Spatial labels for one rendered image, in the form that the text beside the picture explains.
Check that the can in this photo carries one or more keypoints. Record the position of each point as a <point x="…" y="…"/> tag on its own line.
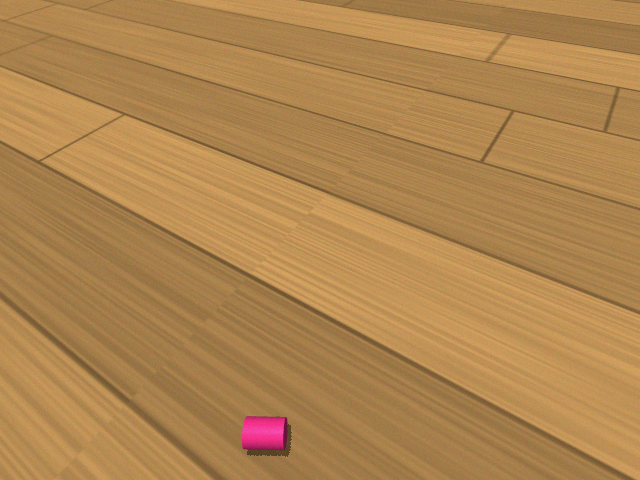
<point x="264" y="433"/>

